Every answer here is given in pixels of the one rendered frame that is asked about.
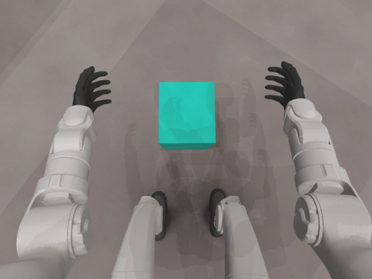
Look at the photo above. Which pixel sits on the left robot upper arm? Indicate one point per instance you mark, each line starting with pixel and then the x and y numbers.
pixel 51 239

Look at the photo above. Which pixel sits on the right robot thigh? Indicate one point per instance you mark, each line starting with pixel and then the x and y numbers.
pixel 243 257

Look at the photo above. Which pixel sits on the right robot shin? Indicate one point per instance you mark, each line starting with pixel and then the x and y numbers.
pixel 228 199

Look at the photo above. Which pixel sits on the carton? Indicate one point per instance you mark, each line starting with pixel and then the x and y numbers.
pixel 186 115

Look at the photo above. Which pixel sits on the robot right hand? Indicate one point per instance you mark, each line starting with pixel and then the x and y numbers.
pixel 292 87

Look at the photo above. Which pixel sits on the right robot upper arm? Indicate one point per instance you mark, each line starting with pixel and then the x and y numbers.
pixel 337 227

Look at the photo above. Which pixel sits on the robot left hand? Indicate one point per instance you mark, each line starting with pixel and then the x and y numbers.
pixel 84 94

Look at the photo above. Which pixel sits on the right robot forearm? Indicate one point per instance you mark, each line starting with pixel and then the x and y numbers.
pixel 313 154

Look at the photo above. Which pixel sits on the left robot forearm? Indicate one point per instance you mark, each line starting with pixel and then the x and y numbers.
pixel 66 173

